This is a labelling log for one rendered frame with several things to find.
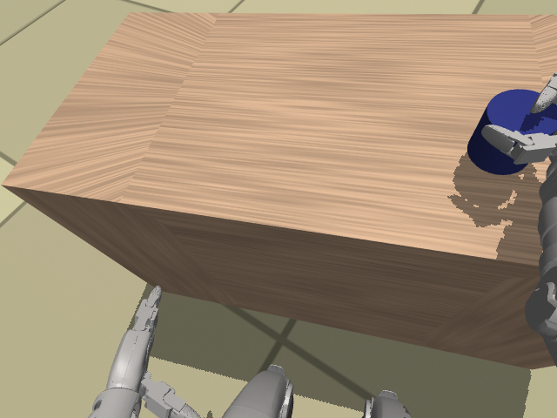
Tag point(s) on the left robot arm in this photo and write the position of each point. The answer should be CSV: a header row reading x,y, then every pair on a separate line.
x,y
117,403

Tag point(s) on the right robot hand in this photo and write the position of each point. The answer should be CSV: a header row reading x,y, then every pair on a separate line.
x,y
530,148

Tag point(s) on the right robot arm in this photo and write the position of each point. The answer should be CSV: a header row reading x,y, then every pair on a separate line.
x,y
541,306

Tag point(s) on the left robot hand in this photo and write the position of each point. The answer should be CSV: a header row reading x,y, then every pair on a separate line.
x,y
129,368

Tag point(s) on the can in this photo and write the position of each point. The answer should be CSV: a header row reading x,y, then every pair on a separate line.
x,y
510,110

